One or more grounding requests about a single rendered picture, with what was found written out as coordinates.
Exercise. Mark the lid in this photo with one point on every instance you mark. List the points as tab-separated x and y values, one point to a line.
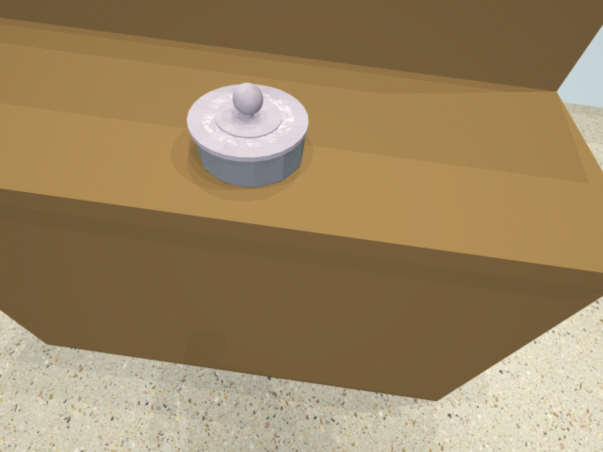
276	129

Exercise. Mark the table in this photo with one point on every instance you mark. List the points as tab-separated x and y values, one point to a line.
447	210

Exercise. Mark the pot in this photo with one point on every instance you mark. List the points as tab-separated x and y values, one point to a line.
252	174

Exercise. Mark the knob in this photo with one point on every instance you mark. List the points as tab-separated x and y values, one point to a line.
247	98

